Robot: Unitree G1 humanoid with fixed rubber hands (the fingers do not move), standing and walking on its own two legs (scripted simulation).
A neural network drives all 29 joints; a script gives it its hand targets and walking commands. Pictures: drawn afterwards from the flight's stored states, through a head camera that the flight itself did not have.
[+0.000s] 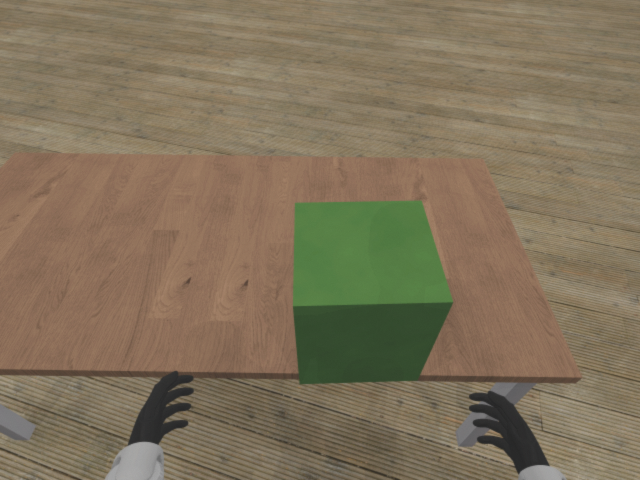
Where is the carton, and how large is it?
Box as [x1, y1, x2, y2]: [293, 201, 452, 383]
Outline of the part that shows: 421,201 295,203 293,312 300,383 389,381 417,379 452,303 451,296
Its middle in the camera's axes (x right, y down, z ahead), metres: +0.06 +0.09 +0.67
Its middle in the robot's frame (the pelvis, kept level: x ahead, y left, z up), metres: +0.43 -0.07 -0.08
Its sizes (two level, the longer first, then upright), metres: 0.210 0.200 0.250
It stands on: a table, 0.55 m high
